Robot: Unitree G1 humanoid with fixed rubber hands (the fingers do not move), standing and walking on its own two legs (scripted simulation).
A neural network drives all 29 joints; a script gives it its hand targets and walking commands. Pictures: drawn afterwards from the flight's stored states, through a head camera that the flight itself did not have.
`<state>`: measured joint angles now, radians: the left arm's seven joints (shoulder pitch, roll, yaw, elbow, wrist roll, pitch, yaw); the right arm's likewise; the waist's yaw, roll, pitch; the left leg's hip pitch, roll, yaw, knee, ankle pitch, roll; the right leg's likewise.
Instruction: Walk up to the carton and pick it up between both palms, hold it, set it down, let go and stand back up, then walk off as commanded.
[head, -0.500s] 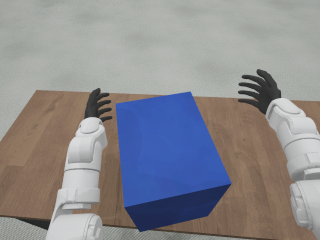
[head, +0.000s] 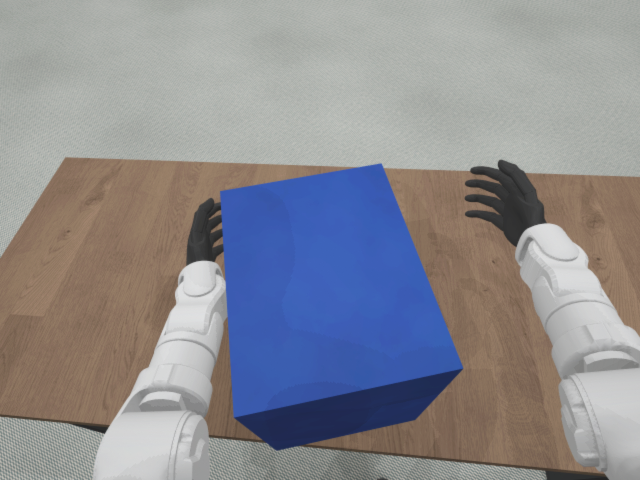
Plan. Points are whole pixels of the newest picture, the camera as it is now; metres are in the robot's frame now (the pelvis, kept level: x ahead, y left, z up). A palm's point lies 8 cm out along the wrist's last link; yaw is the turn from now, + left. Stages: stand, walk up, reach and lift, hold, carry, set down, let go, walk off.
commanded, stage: reach and lift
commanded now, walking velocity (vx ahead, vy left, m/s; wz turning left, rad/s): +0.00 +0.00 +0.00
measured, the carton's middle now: (326, 315) +0.32 +0.05 -0.01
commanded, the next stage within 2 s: none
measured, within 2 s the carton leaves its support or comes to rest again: leaves its support in 2.00 s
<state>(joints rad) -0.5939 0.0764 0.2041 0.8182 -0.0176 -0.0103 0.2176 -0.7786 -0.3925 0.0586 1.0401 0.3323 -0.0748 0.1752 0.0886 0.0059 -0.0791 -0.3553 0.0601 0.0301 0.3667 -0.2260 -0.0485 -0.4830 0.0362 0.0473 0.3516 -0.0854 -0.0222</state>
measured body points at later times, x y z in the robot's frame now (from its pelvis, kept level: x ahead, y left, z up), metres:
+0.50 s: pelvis +0.02 -0.02 +0.00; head +0.09 -0.04 +0.45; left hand +0.39 +0.18 +0.04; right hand +0.46 -0.13 +0.04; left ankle -0.04 +0.15 -0.73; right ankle +0.04 -0.11 -0.74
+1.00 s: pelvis +0.01 +0.00 +0.00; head +0.07 +0.00 +0.45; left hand +0.39 +0.19 +0.03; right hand +0.46 -0.11 +0.05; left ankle -0.04 +0.15 -0.74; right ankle +0.04 -0.10 -0.74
